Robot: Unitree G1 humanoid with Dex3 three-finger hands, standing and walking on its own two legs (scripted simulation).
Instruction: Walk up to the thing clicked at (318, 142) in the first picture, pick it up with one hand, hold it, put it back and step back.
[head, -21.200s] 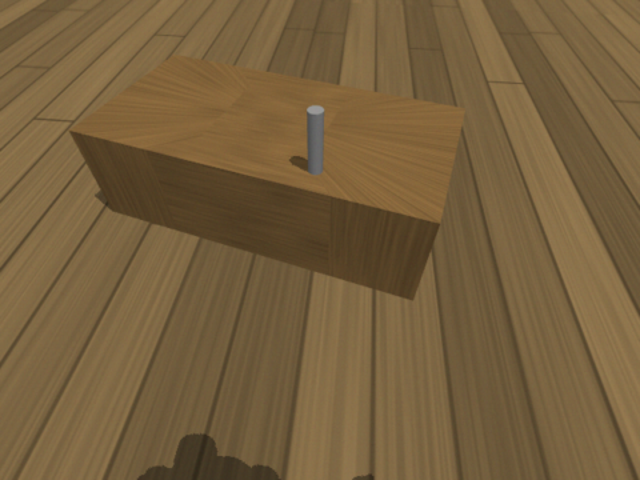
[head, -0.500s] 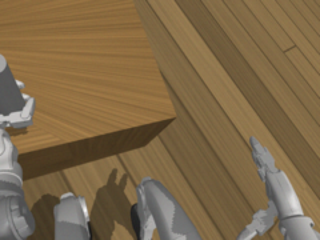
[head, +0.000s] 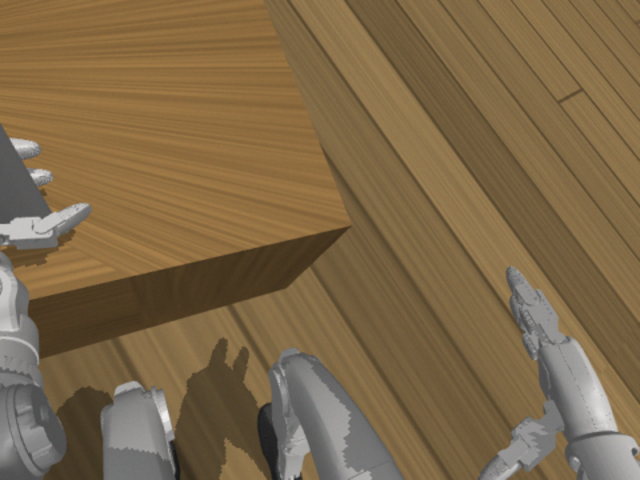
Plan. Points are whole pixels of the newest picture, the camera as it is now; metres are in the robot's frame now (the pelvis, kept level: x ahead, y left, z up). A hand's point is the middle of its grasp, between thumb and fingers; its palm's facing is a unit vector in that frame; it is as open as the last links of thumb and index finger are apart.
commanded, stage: open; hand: left
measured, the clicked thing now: (2, 184) +0.49 +0.22 -0.03
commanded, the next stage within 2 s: withdraw in 0.18 s
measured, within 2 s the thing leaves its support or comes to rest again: neither
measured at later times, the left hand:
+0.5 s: hand out of the picture +0.50 +0.23 -0.04, palm faces +0.27 -0.96 +0.00, open 16.8 cm
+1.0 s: hand out of the picture +0.46 +0.34 +0.11, palm faces +0.39 -0.89 -0.23, open 17.4 cm
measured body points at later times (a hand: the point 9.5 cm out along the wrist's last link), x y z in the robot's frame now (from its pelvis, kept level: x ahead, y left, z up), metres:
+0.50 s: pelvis +0.00 +0.00 +0.01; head +0.19 +0.09 +0.41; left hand +0.48 +0.28 -0.03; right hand +0.18 -0.25 +0.12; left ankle +0.06 +0.11 -0.53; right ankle +0.05 -0.13 -0.53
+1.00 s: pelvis +0.02 +0.01 +0.11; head +0.13 +0.06 +0.54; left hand +0.44 +0.38 +0.13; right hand +0.18 -0.24 +0.13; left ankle +0.06 +0.11 -0.53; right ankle +0.05 -0.13 -0.53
